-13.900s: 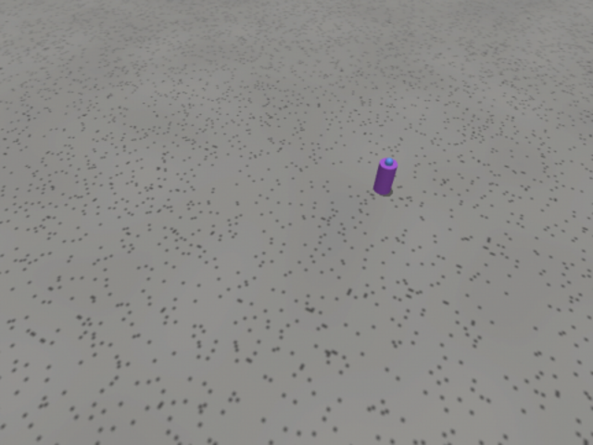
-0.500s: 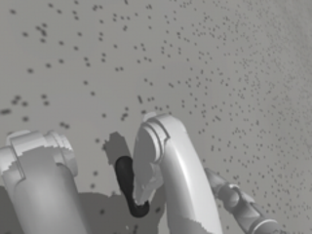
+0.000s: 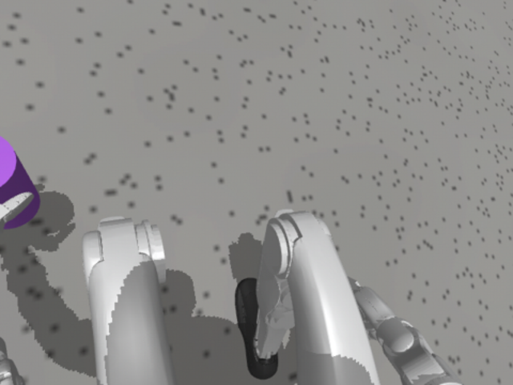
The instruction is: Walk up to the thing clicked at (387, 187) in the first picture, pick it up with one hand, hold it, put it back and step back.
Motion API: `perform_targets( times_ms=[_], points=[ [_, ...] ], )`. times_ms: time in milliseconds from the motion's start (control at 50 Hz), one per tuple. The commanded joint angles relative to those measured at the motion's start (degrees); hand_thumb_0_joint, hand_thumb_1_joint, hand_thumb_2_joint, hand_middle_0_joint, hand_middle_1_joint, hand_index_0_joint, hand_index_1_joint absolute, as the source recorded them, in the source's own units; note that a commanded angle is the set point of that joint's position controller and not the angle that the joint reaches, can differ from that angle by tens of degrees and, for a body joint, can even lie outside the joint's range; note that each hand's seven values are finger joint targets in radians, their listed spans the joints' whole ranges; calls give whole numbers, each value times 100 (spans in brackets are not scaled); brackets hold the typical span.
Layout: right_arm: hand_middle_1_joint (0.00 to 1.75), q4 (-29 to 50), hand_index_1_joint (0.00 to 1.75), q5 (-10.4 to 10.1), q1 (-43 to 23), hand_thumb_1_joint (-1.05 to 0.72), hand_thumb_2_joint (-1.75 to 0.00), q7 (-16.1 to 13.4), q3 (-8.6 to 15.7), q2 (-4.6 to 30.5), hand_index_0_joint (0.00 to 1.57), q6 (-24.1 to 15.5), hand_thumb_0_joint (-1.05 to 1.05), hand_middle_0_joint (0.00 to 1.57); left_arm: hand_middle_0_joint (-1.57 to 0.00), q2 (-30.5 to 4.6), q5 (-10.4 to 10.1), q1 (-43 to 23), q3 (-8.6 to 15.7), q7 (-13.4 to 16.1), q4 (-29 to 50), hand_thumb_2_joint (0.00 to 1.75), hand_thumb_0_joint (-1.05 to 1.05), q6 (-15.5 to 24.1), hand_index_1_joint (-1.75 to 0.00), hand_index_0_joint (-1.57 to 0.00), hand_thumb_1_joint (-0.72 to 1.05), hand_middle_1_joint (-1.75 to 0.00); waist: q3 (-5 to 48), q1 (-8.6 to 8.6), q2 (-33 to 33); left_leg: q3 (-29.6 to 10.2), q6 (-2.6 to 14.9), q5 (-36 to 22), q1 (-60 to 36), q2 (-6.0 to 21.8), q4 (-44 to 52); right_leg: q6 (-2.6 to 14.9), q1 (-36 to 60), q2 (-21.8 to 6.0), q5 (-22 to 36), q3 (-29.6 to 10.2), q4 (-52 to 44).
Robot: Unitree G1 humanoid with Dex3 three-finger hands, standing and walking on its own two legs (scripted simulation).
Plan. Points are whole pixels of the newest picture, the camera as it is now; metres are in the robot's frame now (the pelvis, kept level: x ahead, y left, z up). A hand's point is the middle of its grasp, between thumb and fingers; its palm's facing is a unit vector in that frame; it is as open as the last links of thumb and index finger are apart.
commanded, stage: settle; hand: left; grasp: from the side
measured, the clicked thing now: out of the picture +0.37 +0.34 -0.12
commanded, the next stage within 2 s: lift in 1.20 s
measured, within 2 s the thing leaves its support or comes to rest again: neither
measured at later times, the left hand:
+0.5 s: hand out of the picture +0.37 +0.32 -0.04, palm faces +0.43 -0.90 -0.07, open 11.5 cm
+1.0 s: hand out of the picture +0.38 +0.32 +0.01, palm faces +0.43 -0.90 -0.07, open 11.5 cm
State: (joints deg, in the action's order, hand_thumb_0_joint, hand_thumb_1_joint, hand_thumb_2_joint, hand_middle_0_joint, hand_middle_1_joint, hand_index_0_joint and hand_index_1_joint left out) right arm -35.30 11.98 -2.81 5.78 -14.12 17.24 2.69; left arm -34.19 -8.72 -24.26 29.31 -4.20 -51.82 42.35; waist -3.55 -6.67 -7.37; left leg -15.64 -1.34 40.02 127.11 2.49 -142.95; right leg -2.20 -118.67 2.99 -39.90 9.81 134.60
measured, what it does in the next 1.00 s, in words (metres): rises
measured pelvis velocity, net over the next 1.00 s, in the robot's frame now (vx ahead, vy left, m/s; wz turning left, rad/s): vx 0.01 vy -0.02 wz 0.11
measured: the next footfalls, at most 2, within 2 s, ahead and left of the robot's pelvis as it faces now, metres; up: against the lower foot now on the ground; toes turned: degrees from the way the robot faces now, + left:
none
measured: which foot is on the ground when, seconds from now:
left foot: down 0.00-1.00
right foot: down 0.00-1.00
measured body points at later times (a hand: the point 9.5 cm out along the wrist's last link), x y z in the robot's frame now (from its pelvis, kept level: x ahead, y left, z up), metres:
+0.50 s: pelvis +0.01 -0.01 +0.03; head +0.22 +0.08 +0.42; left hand +0.35 +0.37 -0.03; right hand +0.18 -0.26 -0.09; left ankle +0.08 +0.13 -0.29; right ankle +0.11 -0.12 -0.29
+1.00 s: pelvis +0.01 -0.02 +0.05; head +0.21 +0.06 +0.45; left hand +0.36 +0.36 +0.01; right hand +0.18 -0.26 -0.07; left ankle +0.08 +0.13 -0.29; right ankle +0.11 -0.12 -0.29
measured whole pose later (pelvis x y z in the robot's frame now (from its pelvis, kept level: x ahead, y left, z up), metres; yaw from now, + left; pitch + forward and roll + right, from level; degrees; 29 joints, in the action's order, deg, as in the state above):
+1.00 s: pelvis +0.01 -0.02 +0.05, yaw +6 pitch +32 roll -5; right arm -40.5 4.7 3.3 2.1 -1.9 15.6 0.7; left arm -23.8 -8.2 -27.6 30.1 -9.1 -45.6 31.7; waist 5.5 -5.0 -1.6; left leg -7.6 -2.3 39.1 123.0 3.2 -129.5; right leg -0.1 -118.9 1.1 -41.0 4.0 127.5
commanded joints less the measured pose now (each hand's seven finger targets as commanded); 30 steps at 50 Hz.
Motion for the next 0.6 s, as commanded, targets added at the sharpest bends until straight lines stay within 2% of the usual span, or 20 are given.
perform_targets(
  times_ms=[0, 20, 60, 80, 100, 120, 140, 160, 180, 260, 280, 300, 340, 360, 380, 440, 460, 480, 540, 580],
  points=[
    [30, 197, 30, -159, 556, -89, -90, -107, 756, 1541, 20, -15, 0, 20, -123, -999, -266, -1633, 35, -212, 1593, 129, 0, 529, -144, -124, 7, -143, 3641, -138, 2517, 565, 105, -359, -2614, 87, 2031, 443, 1116, 167, 869, 146, -1187],
    [30, 158, 30, -175, 603, -89, -90, -107, 795, 1533, 20, -19, 0, 20, -122, -1052, -272, -1822, 71, -236, 1837, 129, 0, 521, -143, -123, 7, -142, 3767, -87, 2622, 575, 81, -440, -2750, 88, 2057, 461, 1080, 165, 906, 146, -1158],
    [30, 181, 30, -256, 599, -88, -90, -123, 886, 1515, 20, -17, 0, 20, -122, -1049, -302, -1576, 208, -284, 1693, 130, 0, 425, -143, -122, 6, -141, 3932, 34, 2535, 596, 75, -556, -2853, 76, 2110, 472, 1064, 150, 943, 122, -1190],
    [30, 181, 30, -295, 613, -88, -90, -127, 907, 1495, 20, -11, 0, 20, -122, -1022, -327, -1804, 148, -312, 1771, 129, 0, 409, -143, -123, 7, -141, 3918, -1, 2518, 651, 95, -511, -2713, 46, 2126, 466, 1130, 127, 914, 80, -1204],
    [30, 149, 30, -312, 698, -88, -90, -128, 951, 1465, 20, -10, 0, 20, -121, -1102, -342, -1800, 290, -312, 1919, 130, 0, 400, -142, -121, 5, -141, 4106, 91, 2479, 692, 102, -574, -2762, 41, 2119, 458, 1264, 128, 969, 40, -1241],
    [30, 155, 30, -326, 672, -89, -90, -138, 970, 1446, 20, -9, 0, 20, -121, -968, -349, -1628, 224, -347, 1775, 129, 0, 349, -143, -122, 6, -141, 4110, 99, 2446, 733, 107, -611, -2759, 29, 2125, 449, 1283, 116, 985, 12, -1257],
    [30, 133, 30, -359, 716, -88, -90, -150, 1028, 1425, 20, -18, 0, 20, -119, -1158, -349, -1838, 350, -352, 2082, 128, 0, 343, -141, -120, 5, -139, 4238, 172, 2484, 781, 111, -637, -2791, 32, 2120, 461, 1272, 118, 985, -54, -1286],
    [30, 139, 30, -380, 687, -88, -90, -162, 1038, 1409, 20, -14, 0, 20, -120, -1091, -352, -1732, 323, -388, 2063, 129, 0, 314, -142, -120, 2, -140, 4264, 204, 2582, 795, 100, -682, -2887, 23, 2188, 473, 1238, 91, 989, -56, -1252],
    [30, 123, 30, -389, 757, -88, -90, -175, 1075, 1367, 20, -16, 0, 20, -118, -1294, -347, -1838, 488, -355, 2346, 128, 0, 302, -140, -119, 1, -138, 4427, 278, 2594, 841, 108, -675, -2899, 18, 2181, 470, 1328, 104, 953, -106, -1318],
    [30, 69, 30, -472, 875, -89, -90, -214, 1161, 1255, 20, -54, 0, 20, -117, -1024, -422, -1774, 421, -386, 2524, 126, 0, 189, -139, -117, -2, -137, 4683, 247, 2473, 935, 149, -821, -2898, -1, 2217, 441, 1588, 74, 1069, -247, -1437],
    [30, 29, 30, -491, 929, -90, -90, -229, 1205, 1268, 20, -64, 0, 20, -117, -1220, -430, -1979, 577, -378, 2814, 125, 0, 191, -137, -117, 0, -135, 4805, 323, 2539, 945, 151, -920, -2973, -7, 2229, 444, 1600, 65, 1146, -283, -1435],
    [30, 15, 30, -506, 983, -90, -90, -238, 1229, 1233, 20, -70, 0, 20, -116, -1261, -401, -1826, 589, -376, 2802, 125, 0, 146, -137, -116, -1, -135, 4930, 357, 2513, 969, 158, -1047, -3071, 11, 2234, 436, 1667, 60, 1204, -325, -1457],
    [30, 10, 30, -533, 985, -90, -90, -269, 1273, 1186, 20, -86, 0, 20, -115, -1097, -399, -1834, 483, -415, 2852, 124, 0, 75, -136, -115, -3, -134, 4893, 283, 2355, 1000, 200, -1039, -2958, 0, 2238, 410, 1734, 49, 1217, -399, -1580],
    [30, -38, 30, -557, 1004, -90, -90, -283, 1314, 1155, 20, -119, 0, 20, -116, -1153, -411, -1966, 511, -405, 2971, 124, 0, 56, -136, -115, -3, -134, 4867, 303, 2282, 1034, 208, -939, -2843, 3, 2238, 404, 1733, 41, 1122, -480, -1652],
    [30, -46, 30, -565, 1045, -90, -90, -290, 1307, 1161, 20, -128, 0, 20, -116, -933, -468, -1933, 443, -422, 2788, 125, 0, 22, -137, -116, -3, -135, 4886, 227, 2261, 1020, 214, -1003, -2929, -2, 2252, 399, 1779, 33, 1198, -439, -1653],
    [30, -97, 30, -600, 1136, -90, -90, -323, 1389, 1152, 20, -181, 0, 20, -114, -1068, -447, -1812, 590, -405, 2722, 124, 0, -42, -136, -114, -5, -133, 4977, 308, 2043, 1046, 239, -1086, -2932, 16, 2252, 372, 1895, 18, 1190, -518, -1774],
    [30, -78, 30, -602, 1102, -91, -90, -330, 1375, 1114, 20, -183, 0, 20, -116, -1036, -446, -2008, 516, -428, 2909, 124, 0, -36, -136, -116, -4, -134, 5028, 293, 2170, 1044, 233, -1088, -2974, 8, 2299, 386, 1879, 8, 1203, -501, -1759],
    [30, -124, 30, -605, 1189, -90, -90, -331, 1409, 1127, 20, -181, 0, 20, -116, -1084, -437, -2086, 584, -419, 2968, 125, 0, -51, -137, -116, -3, -134, 5161, 300, 2179, 1029, 224, -1168, -3143, 13, 2336, 396, 1861, 8, 1257, -463, -1740],
    [30, -143, 30, -659, 1160, -90, -90, -356, 1438, 1113, 20, -192, 0, 20, -118, -951, -367, -1878, 506, -457, 2605, 128, 0, -135, -140, -118, -3, -137, 4887, 307, 2117, 1030, 197, -1044, -3117, 3, 2519, 430, 1673, 6, 1085, -399, -1762],
    [30, -157, 30, -659, 1178, -90, -90, -369, 1449, 1067, 20, -215, 0, 20, -120, -957, -389, -2083, 524, -492, 2683, 129, 0, -142, -141, -120, -3, -138, 4950, 311, 2123, 1072, 208, -1010, -3076, -4, 2518, 419, 1766, 4, 1077, -430, -1838]
  ],
)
